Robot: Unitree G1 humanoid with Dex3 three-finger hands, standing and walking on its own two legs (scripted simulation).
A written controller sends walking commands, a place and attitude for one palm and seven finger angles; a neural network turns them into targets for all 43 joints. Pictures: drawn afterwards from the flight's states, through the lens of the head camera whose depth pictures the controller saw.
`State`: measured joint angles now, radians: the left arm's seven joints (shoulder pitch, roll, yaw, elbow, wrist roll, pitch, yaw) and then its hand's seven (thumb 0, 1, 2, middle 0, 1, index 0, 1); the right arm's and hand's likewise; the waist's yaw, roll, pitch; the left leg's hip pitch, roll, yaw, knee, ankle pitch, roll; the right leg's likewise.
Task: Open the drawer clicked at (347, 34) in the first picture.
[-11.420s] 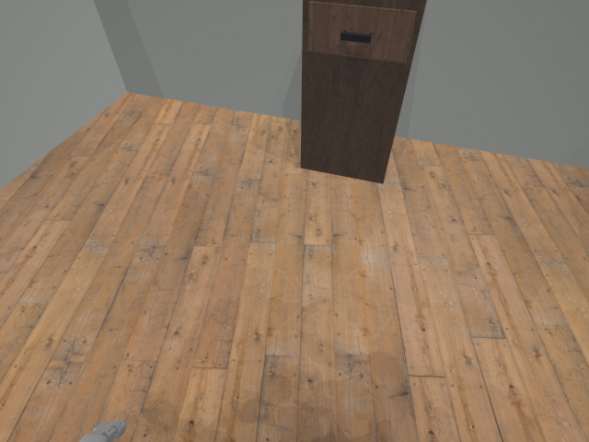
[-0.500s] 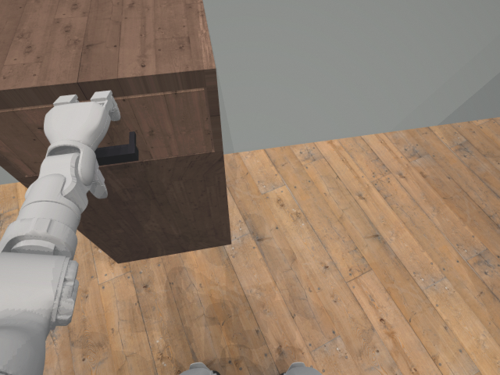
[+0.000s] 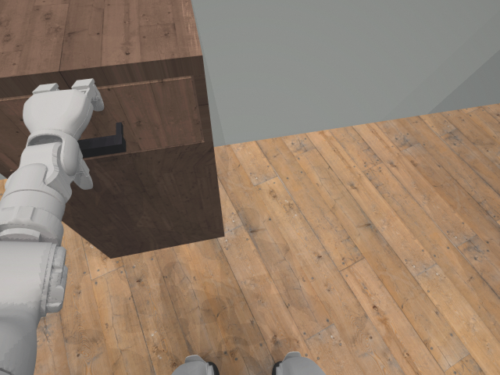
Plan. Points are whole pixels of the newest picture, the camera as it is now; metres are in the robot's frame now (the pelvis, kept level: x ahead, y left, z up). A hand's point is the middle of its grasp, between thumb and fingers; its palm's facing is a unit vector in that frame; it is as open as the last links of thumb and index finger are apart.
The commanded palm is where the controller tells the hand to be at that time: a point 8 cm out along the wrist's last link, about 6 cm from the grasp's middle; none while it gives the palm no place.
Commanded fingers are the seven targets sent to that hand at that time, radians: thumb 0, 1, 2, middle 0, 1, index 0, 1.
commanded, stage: move the hooked fingers above the handle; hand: left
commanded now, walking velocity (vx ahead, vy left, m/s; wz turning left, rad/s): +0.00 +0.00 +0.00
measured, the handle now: (92, 139) +0.55 +0.26 -0.01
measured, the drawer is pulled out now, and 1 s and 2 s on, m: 0.00 0.00 0.00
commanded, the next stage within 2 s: none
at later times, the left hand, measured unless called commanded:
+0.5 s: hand (77, 135) +0.50 +0.25 +0.05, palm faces -0.03 -0.01 -1.00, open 13.7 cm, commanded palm +0.50 +0.28 +0.09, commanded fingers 0.00 -0.50 0.30 -0.30 -1.20 -0.30 -1.20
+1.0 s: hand (77, 136) +0.50 +0.25 +0.05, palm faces +0.00 -0.01 -1.00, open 13.7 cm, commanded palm +0.50 +0.28 +0.09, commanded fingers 0.00 -0.50 0.30 -0.30 -1.20 -0.30 -1.20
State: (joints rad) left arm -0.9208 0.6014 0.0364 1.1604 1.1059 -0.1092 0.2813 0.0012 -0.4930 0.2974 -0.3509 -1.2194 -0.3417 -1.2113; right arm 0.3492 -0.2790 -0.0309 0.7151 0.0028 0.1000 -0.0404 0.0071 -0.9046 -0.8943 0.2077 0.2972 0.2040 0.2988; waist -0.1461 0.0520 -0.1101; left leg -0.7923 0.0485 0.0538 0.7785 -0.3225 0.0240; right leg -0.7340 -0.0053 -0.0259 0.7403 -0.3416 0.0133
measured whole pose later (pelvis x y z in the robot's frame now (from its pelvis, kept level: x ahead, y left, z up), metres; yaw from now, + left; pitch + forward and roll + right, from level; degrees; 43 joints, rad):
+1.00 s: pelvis -0.03 +0.01 -0.02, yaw +0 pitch +21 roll -2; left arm -1.05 0.65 0.01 1.25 1.11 -0.10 0.31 0.00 -0.49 0.30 -0.38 -1.24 -0.34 -1.23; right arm 0.35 -0.29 0.03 0.68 0.01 0.09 -0.08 0.01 -0.90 -0.89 0.21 0.30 0.21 0.30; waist -0.19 0.05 -0.10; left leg -0.93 0.04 0.06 0.87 -0.31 0.05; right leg -0.86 -0.01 -0.02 0.83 -0.33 0.03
